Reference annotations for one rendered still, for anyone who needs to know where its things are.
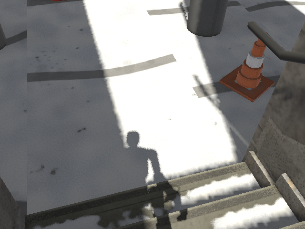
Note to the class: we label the stairs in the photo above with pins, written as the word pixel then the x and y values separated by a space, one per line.
pixel 223 198

